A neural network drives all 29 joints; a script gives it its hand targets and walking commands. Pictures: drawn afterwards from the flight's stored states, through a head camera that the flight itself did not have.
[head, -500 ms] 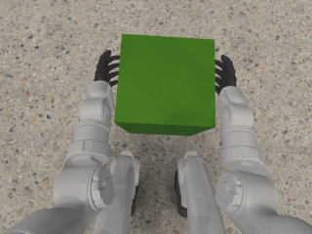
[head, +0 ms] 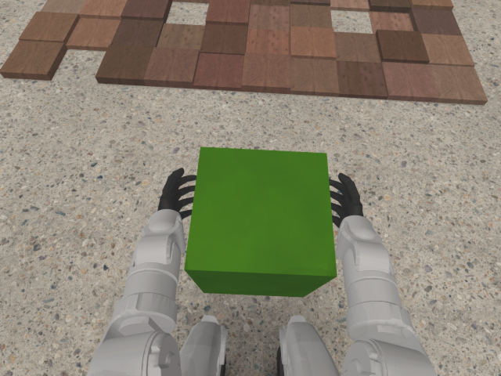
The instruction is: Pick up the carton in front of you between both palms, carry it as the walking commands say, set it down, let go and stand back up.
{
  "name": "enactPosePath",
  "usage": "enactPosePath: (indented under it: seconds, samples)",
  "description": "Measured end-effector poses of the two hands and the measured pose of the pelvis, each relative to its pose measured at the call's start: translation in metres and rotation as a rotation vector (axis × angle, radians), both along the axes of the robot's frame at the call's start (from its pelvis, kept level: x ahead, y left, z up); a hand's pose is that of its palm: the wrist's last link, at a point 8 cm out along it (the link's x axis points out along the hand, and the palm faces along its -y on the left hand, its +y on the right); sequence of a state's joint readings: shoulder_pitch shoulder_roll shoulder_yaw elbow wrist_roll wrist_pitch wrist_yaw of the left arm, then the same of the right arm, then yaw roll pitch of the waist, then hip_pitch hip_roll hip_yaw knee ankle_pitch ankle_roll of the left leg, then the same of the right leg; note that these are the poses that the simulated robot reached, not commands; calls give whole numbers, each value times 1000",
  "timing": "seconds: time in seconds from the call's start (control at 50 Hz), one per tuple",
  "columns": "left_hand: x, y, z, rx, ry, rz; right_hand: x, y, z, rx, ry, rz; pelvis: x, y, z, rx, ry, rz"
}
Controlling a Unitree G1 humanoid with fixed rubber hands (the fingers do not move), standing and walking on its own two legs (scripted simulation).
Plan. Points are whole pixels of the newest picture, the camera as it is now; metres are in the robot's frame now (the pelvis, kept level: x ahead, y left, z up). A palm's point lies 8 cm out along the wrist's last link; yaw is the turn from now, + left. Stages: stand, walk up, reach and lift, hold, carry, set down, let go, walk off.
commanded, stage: reach and lift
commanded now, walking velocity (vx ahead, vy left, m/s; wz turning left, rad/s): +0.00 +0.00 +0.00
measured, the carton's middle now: (258, 231) +0.37 +0.00 -0.10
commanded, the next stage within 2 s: hold in 1.52 s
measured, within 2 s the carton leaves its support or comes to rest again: neither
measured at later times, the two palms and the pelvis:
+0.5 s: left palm (136, 194) +0.33 +0.15 +0.12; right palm (387, 198) +0.33 -0.15 +0.12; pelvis +0.04 +0.00 +0.10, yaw +0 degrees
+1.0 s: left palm (131, 189) +0.33 +0.15 +0.14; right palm (396, 193) +0.33 -0.15 +0.14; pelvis +0.02 +0.00 +0.11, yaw +0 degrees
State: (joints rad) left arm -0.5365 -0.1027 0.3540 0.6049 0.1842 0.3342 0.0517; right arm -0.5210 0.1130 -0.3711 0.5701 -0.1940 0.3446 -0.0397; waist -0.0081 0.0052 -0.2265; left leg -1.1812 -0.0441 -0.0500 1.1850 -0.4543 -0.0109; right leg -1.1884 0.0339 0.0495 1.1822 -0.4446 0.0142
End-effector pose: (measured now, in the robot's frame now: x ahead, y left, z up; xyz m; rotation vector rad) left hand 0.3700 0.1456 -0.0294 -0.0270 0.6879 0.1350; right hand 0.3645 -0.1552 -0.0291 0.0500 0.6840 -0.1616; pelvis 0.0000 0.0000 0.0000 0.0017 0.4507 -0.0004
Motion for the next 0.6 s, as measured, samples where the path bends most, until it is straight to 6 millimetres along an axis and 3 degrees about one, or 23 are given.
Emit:
enactPosePath:
  seconds: [0.32, 0.5, 0.6]
  samples:
    - [-26, 2, 98, 1, -9, 2, -24, 2, 98, -6, -10, 13, 29, 0, 77, -1, -264, -1]
    - [-39, 3, 149, 18, -36, -4, -35, 3, 149, -19, -37, 29, 35, 1, 102, -3, -428, 0]
    - [-44, 3, 162, 28, -24, -15, -40, 3, 163, -31, -24, 39, 31, 0, 107, -3, -493, -1]
